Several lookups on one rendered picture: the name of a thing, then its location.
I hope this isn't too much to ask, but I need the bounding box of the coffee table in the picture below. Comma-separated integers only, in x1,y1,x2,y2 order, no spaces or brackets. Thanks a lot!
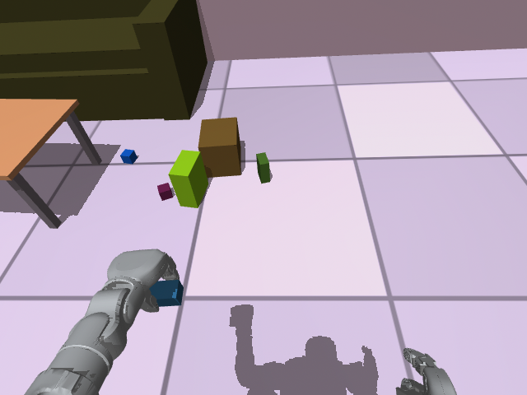
0,99,102,229

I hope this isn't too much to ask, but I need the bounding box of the right robot hand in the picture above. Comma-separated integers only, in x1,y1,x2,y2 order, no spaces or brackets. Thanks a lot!
396,348,457,395

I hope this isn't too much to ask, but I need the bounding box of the left robot hand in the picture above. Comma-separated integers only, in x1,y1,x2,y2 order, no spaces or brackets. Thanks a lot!
107,249,180,313

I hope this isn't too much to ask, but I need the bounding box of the sofa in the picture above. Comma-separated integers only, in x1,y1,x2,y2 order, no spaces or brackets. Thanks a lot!
0,0,208,122

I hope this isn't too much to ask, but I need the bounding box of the left robot arm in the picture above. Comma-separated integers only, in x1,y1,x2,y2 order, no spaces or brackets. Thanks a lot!
24,276,145,395

